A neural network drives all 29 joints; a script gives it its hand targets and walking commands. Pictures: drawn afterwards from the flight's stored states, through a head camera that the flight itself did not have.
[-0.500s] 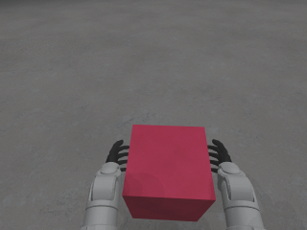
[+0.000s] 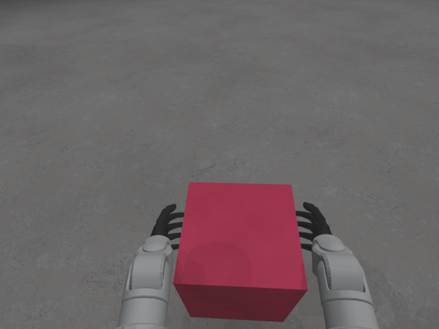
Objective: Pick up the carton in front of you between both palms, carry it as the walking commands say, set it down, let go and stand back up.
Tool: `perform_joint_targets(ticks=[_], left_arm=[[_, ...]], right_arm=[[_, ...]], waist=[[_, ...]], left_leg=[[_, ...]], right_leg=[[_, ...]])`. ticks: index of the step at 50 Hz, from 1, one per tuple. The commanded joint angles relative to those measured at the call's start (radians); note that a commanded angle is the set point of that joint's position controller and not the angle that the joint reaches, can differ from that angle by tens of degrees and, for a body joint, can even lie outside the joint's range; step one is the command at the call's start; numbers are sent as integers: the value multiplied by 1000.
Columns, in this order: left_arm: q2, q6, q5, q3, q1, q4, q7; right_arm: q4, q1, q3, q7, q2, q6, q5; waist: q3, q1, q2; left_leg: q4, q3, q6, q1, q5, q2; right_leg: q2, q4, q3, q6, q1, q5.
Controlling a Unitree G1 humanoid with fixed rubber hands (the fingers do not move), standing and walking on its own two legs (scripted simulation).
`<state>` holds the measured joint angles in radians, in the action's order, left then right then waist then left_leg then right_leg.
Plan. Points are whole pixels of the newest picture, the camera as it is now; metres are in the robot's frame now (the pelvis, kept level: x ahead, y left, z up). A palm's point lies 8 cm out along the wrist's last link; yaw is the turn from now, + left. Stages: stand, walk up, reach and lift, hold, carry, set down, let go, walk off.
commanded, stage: hold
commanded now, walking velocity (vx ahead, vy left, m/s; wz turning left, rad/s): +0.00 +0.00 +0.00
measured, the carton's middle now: (237, 254) +0.31 +0.00 -0.06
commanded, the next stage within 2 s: set down in 0.74 s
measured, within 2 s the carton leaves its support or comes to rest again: neither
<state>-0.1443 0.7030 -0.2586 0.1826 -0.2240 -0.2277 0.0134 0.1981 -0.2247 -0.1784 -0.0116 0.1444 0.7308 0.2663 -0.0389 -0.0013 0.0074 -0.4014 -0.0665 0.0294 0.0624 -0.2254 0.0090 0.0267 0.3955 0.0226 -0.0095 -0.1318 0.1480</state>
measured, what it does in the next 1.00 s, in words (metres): stands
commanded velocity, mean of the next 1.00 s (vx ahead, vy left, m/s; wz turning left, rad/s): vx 0.00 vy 0.00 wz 0.00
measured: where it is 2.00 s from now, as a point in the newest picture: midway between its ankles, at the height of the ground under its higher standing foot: outside the picture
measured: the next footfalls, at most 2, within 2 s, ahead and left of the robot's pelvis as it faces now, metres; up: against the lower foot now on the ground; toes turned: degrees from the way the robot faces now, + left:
none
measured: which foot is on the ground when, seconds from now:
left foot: down 0.00-1.00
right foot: down 0.00-1.00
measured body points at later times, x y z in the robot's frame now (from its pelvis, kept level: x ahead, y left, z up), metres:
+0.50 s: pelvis -0.01 -0.03 +0.00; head -0.06 -0.05 +0.45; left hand +0.28 +0.13 +0.04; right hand +0.30 -0.17 +0.04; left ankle +0.00 +0.10 -0.74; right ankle +0.05 -0.13 -0.74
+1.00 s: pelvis +0.00 -0.02 -0.01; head -0.02 -0.03 +0.44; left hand +0.32 +0.13 +0.02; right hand +0.33 -0.16 +0.02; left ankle +0.01 +0.10 -0.74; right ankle +0.05 -0.13 -0.74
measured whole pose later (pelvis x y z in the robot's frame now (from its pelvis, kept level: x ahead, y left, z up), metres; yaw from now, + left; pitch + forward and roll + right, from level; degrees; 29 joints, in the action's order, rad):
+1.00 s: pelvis +0.00 -0.02 -0.01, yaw +3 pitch -7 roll +0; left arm -0.21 0.61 -0.39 0.40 -0.44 -0.45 -0.02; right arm 0.41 -0.43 -0.40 0.01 0.20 0.64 0.41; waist -0.08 0.02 0.03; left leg -0.49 0.00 0.01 0.12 -0.26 0.00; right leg 0.01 0.47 0.07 0.02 -0.16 0.19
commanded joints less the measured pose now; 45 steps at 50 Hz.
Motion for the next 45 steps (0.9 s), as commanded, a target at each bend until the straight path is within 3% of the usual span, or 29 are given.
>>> perform_joint_targets(ticks=[1, 4, 12, 17, 27, 39, 45], left_arm=[[-929, -40, 242, -506, -484, 63, -229], [-933, -39, 246, -498, -502, 41, -246], [-946, -40, 220, -446, -507, -10, -254], [-958, -43, 209, -427, -518, -27, -259], [-959, -45, 203, -406, -540, -45, -270], [-951, -39, 202, -405, -537, -34, -262], [-943, -76, 152, -323, -646, -144, -261]], right_arm=[[-37, -417, 476, 232, 894, -51, -218], [-7, -421, 455, 232, 910, -50, -203], [11, -487, 468, 253, 938, -45, -216], [18, -514, 475, 265, 947, -45, -223], [46, -524, 455, 268, 947, -44, -215], [36, -520, 445, 261, 931, -42, -210], [143, -620, 337, 264, 902, -81, -152]], waist=[[217, 37, 22], [200, 43, 8], [196, 5, -6], [198, -3, -8], [194, 4, -25], [210, 6, -16], [160, 19, -2]], left_leg=[[85, 186, -14, 17, 139, 31], [88, 186, -8, 63, 93, 35], [96, 175, 11, 135, 15, 44], [93, 168, 20, 141, -19, 51], [85, 164, 24, 139, -23, 59], [94, 165, 18, 129, 33, 61], [72, 162, 16, 174, -51, 61]], right_leg=[[-118, -22, -97, 43, 123, -67], [-112, -25, -99, 43, 159, -54], [-89, -33, -103, 31, 228, -18], [-74, -45, -112, 25, 234, 16], [-57, -69, -131, 17, 245, 41], [-64, -57, -117, 14, 274, -68], [-73, -24, -102, 27, 209, 27]])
